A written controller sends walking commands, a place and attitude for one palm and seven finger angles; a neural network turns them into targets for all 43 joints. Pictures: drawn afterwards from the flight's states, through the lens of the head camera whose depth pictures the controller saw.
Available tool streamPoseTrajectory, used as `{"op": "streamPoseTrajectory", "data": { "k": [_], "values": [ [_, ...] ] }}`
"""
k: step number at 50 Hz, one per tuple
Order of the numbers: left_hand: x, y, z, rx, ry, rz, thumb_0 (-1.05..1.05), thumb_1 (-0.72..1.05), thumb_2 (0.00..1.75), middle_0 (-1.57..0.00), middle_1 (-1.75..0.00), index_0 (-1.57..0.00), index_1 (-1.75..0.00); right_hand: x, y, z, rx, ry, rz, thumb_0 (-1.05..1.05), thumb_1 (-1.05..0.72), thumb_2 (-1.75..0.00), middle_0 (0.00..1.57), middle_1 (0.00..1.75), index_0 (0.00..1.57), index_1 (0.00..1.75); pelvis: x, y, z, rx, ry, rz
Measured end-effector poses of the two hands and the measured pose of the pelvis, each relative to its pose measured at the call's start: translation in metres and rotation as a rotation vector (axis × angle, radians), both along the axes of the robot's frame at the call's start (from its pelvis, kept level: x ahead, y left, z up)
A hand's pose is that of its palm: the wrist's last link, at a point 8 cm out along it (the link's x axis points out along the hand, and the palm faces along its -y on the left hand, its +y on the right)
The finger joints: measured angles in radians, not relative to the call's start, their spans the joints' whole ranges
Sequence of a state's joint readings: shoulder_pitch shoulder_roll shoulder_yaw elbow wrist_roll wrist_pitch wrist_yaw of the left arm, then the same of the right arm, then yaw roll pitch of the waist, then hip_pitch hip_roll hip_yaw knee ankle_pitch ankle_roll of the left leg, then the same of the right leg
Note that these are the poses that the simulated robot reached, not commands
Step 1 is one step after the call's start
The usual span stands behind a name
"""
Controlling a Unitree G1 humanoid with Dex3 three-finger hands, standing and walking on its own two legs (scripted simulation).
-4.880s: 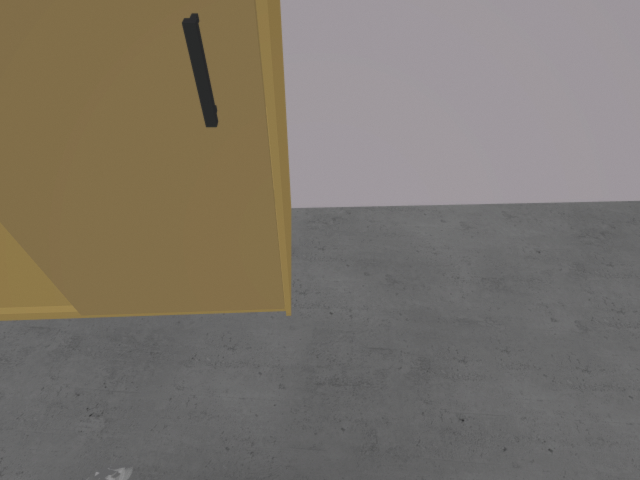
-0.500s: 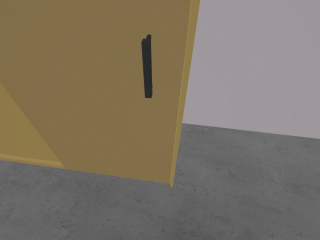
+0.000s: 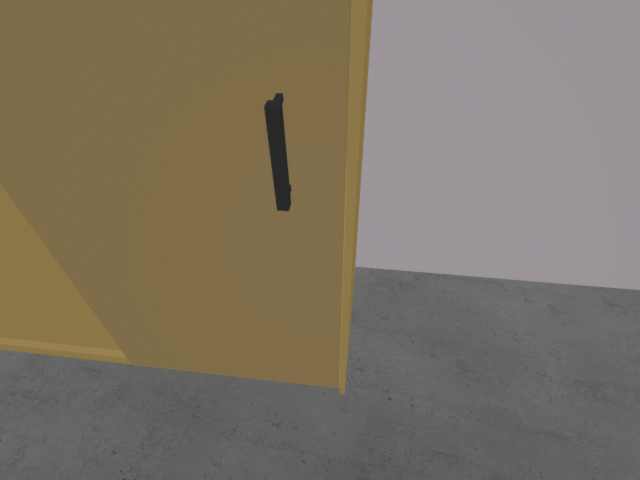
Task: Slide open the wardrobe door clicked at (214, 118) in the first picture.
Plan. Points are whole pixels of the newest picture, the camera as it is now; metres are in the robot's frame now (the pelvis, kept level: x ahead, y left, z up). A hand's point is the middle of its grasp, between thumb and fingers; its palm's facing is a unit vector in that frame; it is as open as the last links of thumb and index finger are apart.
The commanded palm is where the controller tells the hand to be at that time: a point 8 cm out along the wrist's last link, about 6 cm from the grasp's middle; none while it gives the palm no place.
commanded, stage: look again from close up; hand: right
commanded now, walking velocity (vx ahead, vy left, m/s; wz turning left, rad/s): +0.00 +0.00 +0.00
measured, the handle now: (281, 154) +0.56 +0.10 +0.14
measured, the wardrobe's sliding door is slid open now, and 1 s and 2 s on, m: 0.00 0.00 0.00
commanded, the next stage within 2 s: none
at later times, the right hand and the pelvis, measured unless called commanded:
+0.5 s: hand out of the picture -0.09 -0.18 -0.18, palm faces +0.04 +0.99 -0.13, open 7.3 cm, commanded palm none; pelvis -0.02 -0.03 +0.00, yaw +0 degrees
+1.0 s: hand out of the picture -0.14 -0.17 -0.18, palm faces +0.08 +0.99 -0.12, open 7.3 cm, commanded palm none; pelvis -0.06 -0.03 +0.00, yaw +0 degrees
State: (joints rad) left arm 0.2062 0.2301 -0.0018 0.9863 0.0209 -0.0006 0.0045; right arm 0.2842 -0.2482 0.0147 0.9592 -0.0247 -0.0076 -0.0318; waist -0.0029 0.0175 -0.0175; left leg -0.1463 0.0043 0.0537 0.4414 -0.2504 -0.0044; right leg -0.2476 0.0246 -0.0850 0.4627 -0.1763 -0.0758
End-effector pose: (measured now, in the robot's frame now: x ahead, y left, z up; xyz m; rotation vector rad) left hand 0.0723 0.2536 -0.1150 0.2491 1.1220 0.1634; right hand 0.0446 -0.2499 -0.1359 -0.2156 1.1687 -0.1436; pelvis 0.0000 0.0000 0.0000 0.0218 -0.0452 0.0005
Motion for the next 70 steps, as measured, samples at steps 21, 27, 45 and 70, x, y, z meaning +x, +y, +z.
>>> {"op": "streamPoseTrajectory", "data": {
  "k": [21, 27, 45, 70],
  "values": [
    [-0.108, -0.064, -0.021, -0.083, 0.279, 0.112, 0.01, 0.91, 0.89, -0.2, -0.3, -0.2, -0.3, -0.122, 0.019, -0.018, 0.115, 0.308, -0.083, 0.0, -0.91, -0.89, 0.2, 0.3, 0.2, 0.3, -0.017, -0.03, 0.001, 0.003, 0.012, -0.002],
    [-0.111, -0.073, -0.025, -0.098, 0.271, 0.12, 0.01, 0.91, 0.89, -0.2, -0.3, -0.2, -0.3, -0.145, 0.018, -0.016, 0.113, 0.346, -0.109, 0.0, -0.91, -0.89, 0.2, 0.3, 0.2, 0.3, -0.024, -0.035, -0.001, 0.0, 0.013, 0.002],
    [-0.11, -0.063, -0.025, -0.085, 0.204, 0.099, 0.01, 0.92, 0.89, -0.2, -0.3, -0.2, -0.3, -0.187, 0.027, -0.013, 0.123, 0.358, -0.152, 0.0, -0.91, -0.89, 0.2, 0.3, 0.2, 0.3, -0.046, -0.034, 0.0, 0.0, 0.011, -0.002],
    [-0.184, -0.079, -0.024, -0.06, 0.161, 0.145, 0.01, 0.92, 0.89, -0.2, -0.29, -0.2, -0.3, -0.229, -0.005, -0.029, 0.119, 0.334, -0.132, 0.0, -0.91, -0.89, 0.2, 0.3, 0.2, 0.3, -0.11, -0.056, -0.007, 0.02, 0.029, 0.011]
  ]
}}
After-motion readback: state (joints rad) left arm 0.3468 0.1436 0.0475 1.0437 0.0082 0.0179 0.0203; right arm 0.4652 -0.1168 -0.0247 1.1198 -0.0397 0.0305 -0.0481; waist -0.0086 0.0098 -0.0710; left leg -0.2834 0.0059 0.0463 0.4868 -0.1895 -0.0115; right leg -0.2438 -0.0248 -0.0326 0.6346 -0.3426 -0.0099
